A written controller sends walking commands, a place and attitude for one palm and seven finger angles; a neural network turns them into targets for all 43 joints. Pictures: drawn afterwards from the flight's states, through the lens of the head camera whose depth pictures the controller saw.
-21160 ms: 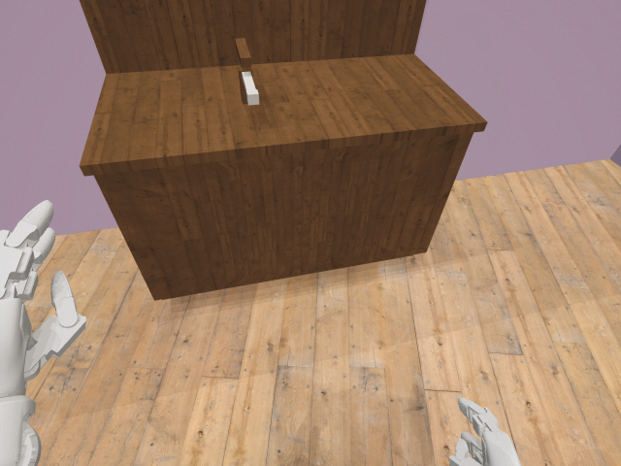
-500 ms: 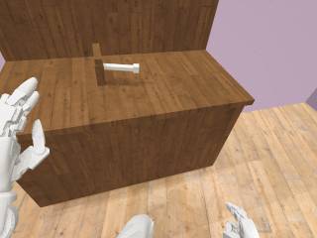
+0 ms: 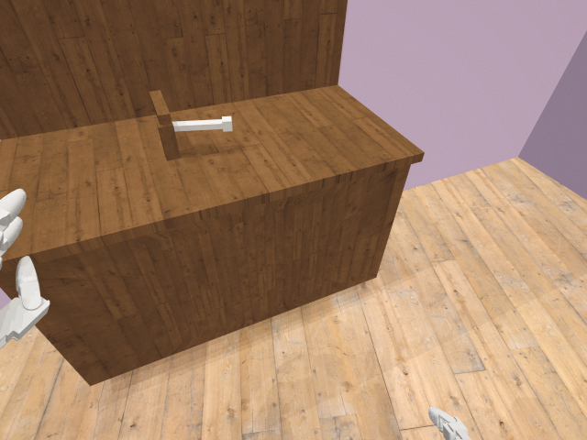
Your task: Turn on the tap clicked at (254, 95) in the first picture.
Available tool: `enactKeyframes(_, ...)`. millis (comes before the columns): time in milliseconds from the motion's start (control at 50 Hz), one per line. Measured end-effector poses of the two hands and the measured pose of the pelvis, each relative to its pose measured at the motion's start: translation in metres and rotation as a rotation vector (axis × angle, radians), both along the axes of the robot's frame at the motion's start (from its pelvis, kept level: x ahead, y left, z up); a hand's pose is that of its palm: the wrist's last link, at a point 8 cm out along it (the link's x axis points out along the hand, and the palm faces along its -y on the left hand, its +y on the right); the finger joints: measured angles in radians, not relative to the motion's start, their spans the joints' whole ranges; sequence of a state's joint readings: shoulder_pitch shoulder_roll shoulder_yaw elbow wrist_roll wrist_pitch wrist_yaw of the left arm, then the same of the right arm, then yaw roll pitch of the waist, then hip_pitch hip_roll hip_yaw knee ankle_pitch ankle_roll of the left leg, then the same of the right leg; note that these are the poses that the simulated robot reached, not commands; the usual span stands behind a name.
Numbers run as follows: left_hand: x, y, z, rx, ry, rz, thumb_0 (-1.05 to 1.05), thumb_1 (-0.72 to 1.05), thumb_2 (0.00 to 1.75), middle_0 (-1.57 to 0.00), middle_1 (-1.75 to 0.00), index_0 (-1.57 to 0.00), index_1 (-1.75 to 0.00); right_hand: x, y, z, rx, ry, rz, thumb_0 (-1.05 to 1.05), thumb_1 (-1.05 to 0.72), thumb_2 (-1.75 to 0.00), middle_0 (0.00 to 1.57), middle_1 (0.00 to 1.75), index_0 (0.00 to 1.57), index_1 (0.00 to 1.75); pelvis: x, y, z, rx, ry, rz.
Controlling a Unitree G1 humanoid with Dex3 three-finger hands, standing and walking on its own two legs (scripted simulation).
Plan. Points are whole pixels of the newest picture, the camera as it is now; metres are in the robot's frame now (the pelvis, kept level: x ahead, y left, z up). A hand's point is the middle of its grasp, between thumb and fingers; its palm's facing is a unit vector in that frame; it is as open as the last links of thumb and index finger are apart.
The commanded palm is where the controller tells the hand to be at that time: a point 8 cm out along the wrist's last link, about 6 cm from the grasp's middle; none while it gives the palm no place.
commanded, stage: stop stepping back and stand still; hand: left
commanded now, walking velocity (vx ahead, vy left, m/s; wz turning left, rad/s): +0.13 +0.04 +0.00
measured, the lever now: (227, 123) +0.85 +0.20 +0.03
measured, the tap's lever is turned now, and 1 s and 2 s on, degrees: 75 75 75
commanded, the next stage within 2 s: stand and check the lever's angle in 0.36 s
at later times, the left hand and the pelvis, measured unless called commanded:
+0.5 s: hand (58, 349) +0.16 +0.23 +0.17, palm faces +0.41 -0.83 -0.38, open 7.4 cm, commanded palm +0.11 +0.27 +0.18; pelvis -0.03 -0.01 -0.01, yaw +3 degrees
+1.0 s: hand (61, 319) +0.20 +0.25 +0.16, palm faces +0.43 -0.83 -0.36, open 7.4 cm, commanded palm +0.15 +0.29 +0.18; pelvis +0.00 +0.00 +0.00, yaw +4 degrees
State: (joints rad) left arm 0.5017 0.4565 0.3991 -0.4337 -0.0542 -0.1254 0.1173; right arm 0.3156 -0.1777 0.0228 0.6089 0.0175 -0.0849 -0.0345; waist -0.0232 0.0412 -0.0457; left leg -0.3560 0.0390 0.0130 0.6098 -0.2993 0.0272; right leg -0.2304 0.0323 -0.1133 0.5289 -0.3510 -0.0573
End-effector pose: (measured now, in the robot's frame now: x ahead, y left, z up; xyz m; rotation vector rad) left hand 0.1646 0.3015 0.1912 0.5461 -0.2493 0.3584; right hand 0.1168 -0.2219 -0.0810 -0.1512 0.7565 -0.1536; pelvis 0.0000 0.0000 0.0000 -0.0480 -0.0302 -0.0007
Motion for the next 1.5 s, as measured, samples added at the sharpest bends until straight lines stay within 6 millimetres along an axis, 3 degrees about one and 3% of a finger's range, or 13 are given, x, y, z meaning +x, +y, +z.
enactKeyframes(60, -0.012, -0.008, -0.024, -0.076, 0.008, 0.011, 0.01, 0.89, 0.90, -0.20, -0.31, -0.21, -0.30, 0.002, -0.011, -0.015, -0.021, 0.010, 0.030, 0.01, -0.90, -0.90, 0.21, 0.30, 0.21, 0.30, -0.016, -0.002, -0.014, -0.028, -0.026, 0.010)
enactKeyframes(120, -0.023, -0.022, -0.033, -0.175, -0.033, -0.022, 0.02, 0.89, 0.90, -0.20, -0.31, -0.21, -0.30, 0.000, -0.017, -0.008, -0.052, 0.022, 0.038, 0.01, -0.90, -0.90, 0.21, 0.30, 0.20, 0.30, -0.024, -0.003, -0.012, -0.017, -0.039, 0.012)
enactKeyframes(220, -0.033, -0.033, -0.017, -0.172, -0.138, -0.107, 0.02, 0.88, 0.90, -0.21, -0.31, -0.21, -0.30, 0.000, -0.026, 0.017, -0.139, -0.060, 0.014, 0.01, -0.90, -0.90, 0.21, 0.30, 0.20, 0.30, -0.032, 0.001, -0.014, 0.015, -0.012, -0.001)
enactKeyframes(280, -0.032, -0.026, -0.005, -0.098, -0.193, -0.113, 0.02, 0.88, 0.90, -0.21, -0.31, -0.22, -0.30, 0.002, -0.026, 0.015, -0.155, -0.115, -0.016, 0.01, -0.90, -0.90, 0.21, 0.30, 0.20, 0.30, -0.039, 0.006, -0.021, 0.018, -0.016, -0.005)
enactKeyframes(400, -0.027, -0.016, 0.013, -0.029, -0.147, -0.006, 0.02, 0.88, 0.90, -0.21, -0.31, -0.21, -0.30, -0.011, -0.009, 0.007, -0.022, -0.092, 0.006, 0.01, -0.90, -0.90, 0.20, 0.30, 0.20, 0.30, -0.036, -0.007, -0.007, 0.040, -0.024, 0.017)
enactKeyframes(500, -0.042, -0.033, -0.010, -0.078, -0.032, -0.001, 0.01, 0.89, 0.90, -0.20, -0.31, -0.21, -0.30, -0.015, -0.009, -0.017, 0.011, 0.010, 0.058, 0.01, -0.90, -0.90, 0.21, 0.30, 0.20, 0.30, -0.033, -0.012, -0.008, 0.032, -0.036, 0.048)
enactKeyframes(600, -0.051, -0.032, -0.021, -0.129, 0.028, 0.028, 0.02, 0.88, 0.90, -0.21, -0.31, -0.21, -0.30, -0.013, -0.015, -0.008, -0.037, 0.057, 0.075, 0.01, -0.90, -0.90, 0.21, 0.30, 0.21, 0.30, -0.029, -0.014, 0.001, 0.050, -0.021, 0.052)
enactKeyframes(700, -0.041, -0.022, -0.007, -0.105, -0.077, 0.040, 0.02, 0.88, 0.90, -0.21, -0.31, -0.22, -0.30, 0.010, -0.020, 0.000, -0.113, -0.004, 0.084, 0.01, -0.90, -0.90, 0.21, 0.30, 0.21, 0.30, -0.027, -0.006, -0.005, 0.033, -0.017, 0.066)
enactKeyframes(780, -0.028, -0.016, 0.001, -0.075, -0.092, 0.069, 0.02, 0.88, 0.90, -0.21, -0.31, -0.21, -0.30, 0.030, -0.014, 0.007, -0.078, -0.049, 0.087, 0.01, -0.90, -0.90, 0.20, 0.30, 0.20, 0.30, -0.020, -0.008, -0.001, 0.054, -0.016, 0.070)
enactKeyframes(960, -0.011, -0.018, -0.019, -0.136, 0.022, 0.050, 0.02, 0.89, 0.90, -0.20, -0.31, -0.21, -0.30, 0.065, 0.002, 0.012, -0.041, -0.070, 0.118, 0.01, -0.90, -0.90, 0.21, 0.30, 0.20, 0.30, 0.001, -0.001, 0.003, 0.031, 0.005, 0.070)
enactKeyframes(1080, -0.001, -0.006, -0.012, -0.114, 0.018, 0.060, 0.02, 0.88, 0.90, -0.21, -0.31, -0.22, -0.30, 0.078, 0.012, 0.017, -0.054, -0.059, 0.123, 0.01, -0.90, -0.90, 0.21, 0.30, 0.20, 0.30, 0.009, 0.007, 0.006, 0.040, 0.005, 0.062)
enactKeyframes(1260, 0.008, 0.003, -0.012, -0.131, 0.011, 0.053, 0.02, 0.89, 0.90, -0.20, -0.31, -0.21, -0.30, 0.086, 0.024, 0.022, -0.042, -0.072, 0.120, 0.01, -0.90, -0.90, 0.21, 0.30, 0.20, 0.30, 0.014, 0.016, 0.008, 0.036, 0.012, 0.054)
enactKeyframes(1500, 0.003, 0.008, -0.011, -0.129, 0.015, 0.053, 0.02, 0.89, 0.90, -0.21, -0.31, -0.21, -0.30, 0.076, 0.025, 0.021, -0.059, -0.045, 0.110, 0.01, -0.90, -0.90, 0.21, 0.30, 0.20, 0.30, 0.012, 0.021, 0.010, 0.035, 0.014, 0.053)
